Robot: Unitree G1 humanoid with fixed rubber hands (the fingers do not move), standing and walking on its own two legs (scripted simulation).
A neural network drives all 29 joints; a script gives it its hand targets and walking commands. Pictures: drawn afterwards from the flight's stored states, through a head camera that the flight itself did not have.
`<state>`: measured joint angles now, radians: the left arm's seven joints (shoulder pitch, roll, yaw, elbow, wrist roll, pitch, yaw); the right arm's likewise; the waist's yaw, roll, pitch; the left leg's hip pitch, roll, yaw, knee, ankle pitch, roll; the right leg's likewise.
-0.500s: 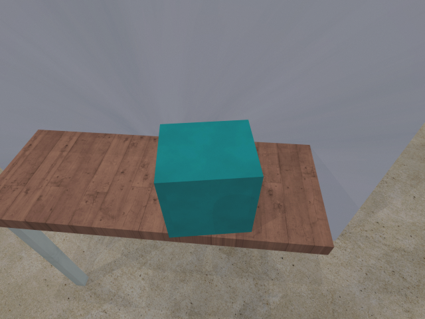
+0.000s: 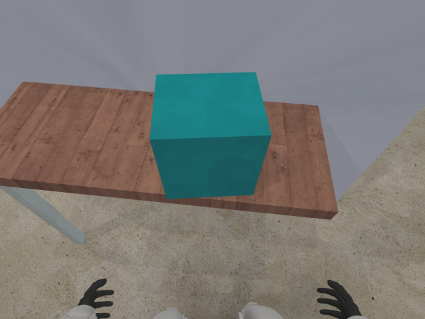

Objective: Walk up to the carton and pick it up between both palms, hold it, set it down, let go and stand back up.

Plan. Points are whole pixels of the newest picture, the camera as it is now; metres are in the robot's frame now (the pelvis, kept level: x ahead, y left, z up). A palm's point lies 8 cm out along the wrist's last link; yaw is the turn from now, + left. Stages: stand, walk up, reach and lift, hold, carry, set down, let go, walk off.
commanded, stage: reach and lift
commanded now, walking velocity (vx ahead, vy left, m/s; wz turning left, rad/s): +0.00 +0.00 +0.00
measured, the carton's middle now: (208, 139) +0.48 +0.02 +0.02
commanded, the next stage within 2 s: none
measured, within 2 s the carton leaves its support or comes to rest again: neither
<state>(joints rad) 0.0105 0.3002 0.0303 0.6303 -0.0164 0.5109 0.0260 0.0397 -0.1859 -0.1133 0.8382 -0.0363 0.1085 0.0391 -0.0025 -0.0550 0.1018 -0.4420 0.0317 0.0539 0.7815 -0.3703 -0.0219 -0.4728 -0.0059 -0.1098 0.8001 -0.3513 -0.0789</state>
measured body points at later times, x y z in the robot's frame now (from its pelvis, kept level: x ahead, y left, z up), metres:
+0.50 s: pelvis +0.00 +0.00 +0.02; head +0.05 +0.02 +0.47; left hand +0.19 +0.25 -0.07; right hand +0.17 -0.21 -0.07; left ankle +0.02 +0.13 -0.71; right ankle +0.03 -0.07 -0.71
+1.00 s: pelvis +0.03 +0.02 +0.04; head +0.03 +0.04 +0.49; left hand +0.21 +0.23 -0.04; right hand +0.19 -0.21 -0.03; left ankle +0.02 +0.13 -0.71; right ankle +0.03 -0.07 -0.71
